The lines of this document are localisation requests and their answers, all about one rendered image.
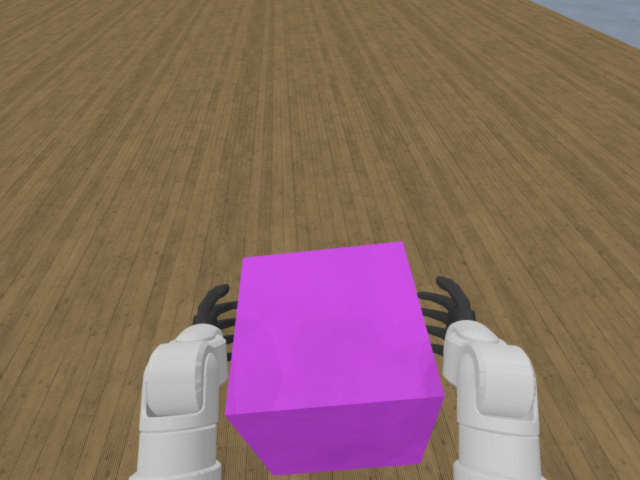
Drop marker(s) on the right robot forearm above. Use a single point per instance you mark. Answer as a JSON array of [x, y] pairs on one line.
[[497, 405]]

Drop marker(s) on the left robot hand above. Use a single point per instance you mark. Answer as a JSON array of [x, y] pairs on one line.
[[208, 312]]

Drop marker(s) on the right robot hand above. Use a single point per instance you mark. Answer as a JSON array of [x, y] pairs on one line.
[[458, 307]]

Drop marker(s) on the left robot forearm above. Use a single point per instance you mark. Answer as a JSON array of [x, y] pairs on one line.
[[180, 407]]

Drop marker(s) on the carton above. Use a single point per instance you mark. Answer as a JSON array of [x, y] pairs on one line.
[[332, 367]]

